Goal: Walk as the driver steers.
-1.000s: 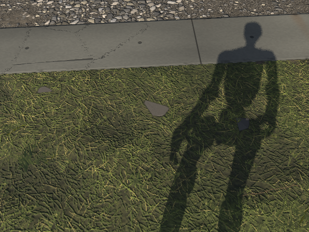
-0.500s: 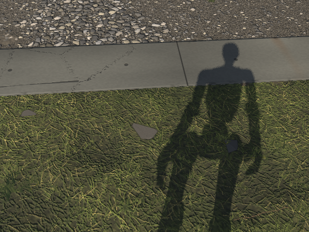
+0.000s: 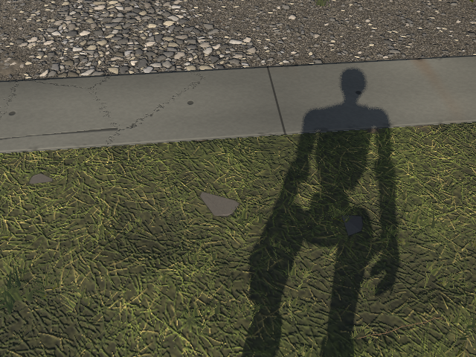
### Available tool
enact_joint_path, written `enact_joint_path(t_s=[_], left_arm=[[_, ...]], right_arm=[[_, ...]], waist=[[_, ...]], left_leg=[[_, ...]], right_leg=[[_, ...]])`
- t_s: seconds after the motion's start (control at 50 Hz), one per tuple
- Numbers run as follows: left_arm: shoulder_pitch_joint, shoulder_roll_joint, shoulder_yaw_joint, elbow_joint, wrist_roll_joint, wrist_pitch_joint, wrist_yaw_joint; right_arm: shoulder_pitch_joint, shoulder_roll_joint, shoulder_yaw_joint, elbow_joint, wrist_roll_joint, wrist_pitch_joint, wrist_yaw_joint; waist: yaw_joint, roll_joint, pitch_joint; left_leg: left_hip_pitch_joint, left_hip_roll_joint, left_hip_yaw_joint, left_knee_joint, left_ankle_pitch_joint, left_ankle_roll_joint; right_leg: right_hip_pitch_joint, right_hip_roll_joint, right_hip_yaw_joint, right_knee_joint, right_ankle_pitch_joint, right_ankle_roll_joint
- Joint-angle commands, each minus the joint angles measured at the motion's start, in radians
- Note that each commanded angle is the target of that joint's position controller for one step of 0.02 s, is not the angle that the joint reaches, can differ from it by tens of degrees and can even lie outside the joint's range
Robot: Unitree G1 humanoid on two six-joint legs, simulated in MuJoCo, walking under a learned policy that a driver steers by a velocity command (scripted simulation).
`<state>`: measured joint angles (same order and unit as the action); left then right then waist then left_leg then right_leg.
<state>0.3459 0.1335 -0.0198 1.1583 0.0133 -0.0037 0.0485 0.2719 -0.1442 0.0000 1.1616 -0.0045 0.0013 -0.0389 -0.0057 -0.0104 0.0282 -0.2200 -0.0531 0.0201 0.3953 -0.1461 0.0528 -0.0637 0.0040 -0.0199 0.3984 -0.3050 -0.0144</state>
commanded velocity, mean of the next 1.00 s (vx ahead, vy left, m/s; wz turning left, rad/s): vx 0.00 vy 0.00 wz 0.00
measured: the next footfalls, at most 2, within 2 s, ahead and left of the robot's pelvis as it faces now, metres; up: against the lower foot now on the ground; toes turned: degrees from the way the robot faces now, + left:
left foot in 1.66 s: +0.21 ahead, +0.10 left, +0.00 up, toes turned +4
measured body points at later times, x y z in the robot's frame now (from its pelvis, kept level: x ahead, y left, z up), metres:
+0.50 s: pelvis +0.01 -0.01 +0.00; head +0.01 -0.01 +0.45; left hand -0.05 +0.19 -0.16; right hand -0.02 -0.22 -0.16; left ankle +0.04 +0.09 -0.74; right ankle -0.06 -0.11 -0.74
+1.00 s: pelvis +0.02 -0.02 +0.00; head +0.02 -0.02 +0.45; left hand -0.04 +0.18 -0.16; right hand -0.01 -0.23 -0.17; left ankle +0.04 +0.09 -0.74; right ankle -0.06 -0.11 -0.74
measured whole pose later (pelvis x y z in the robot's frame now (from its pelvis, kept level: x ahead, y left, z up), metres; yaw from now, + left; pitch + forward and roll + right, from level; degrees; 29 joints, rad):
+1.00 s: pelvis +0.02 -0.02 +0.00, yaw +0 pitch -1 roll +1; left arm 0.39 0.10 -0.02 1.15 0.01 -0.02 0.05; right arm 0.30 -0.11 0.01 1.19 0.00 0.00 -0.05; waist -0.01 -0.01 0.03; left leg -0.21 -0.03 0.01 0.41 -0.18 0.02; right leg -0.04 0.03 -0.02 0.38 -0.32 -0.04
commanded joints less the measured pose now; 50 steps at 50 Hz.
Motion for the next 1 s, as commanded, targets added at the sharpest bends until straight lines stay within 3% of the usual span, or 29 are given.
enact_joint_path(t_s=[0.02, 1.0], left_arm=[[0.09, 0.065, 0.009, 0.0, 0.0, -0.004, 0.003], [0.149, 0.027, 0.01, 0.001, -0.001, -0.022, 0.005]], right_arm=[[0.056, -0.076, -0.01, -0.005, 0.0, -0.004, -0.002], [0.107, -0.032, -0.002, 0.025, 0.001, -0.007, -0.009]], waist=[[-0.001, 0.002, 0.066], [0.0, -0.001, 0.069]], left_leg=[[0.055, 0.124, -0.142, -0.068, 0.028, 0.012], [0.059, 0.133, -0.116, -0.02, 0.129, -0.005]], right_leg=[[-0.143, -0.094, 0.087, -0.095, 0.063, -0.037], [-0.102, -0.1, 0.093, -0.098, 0.206, -0.046]])
Velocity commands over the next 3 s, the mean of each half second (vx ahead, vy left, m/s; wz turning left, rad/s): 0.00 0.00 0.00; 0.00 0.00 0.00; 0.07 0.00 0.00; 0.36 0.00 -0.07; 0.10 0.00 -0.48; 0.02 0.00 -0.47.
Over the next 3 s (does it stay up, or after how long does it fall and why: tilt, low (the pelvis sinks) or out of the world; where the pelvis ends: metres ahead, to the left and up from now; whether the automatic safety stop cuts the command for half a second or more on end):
stays up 0.40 0.08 0.01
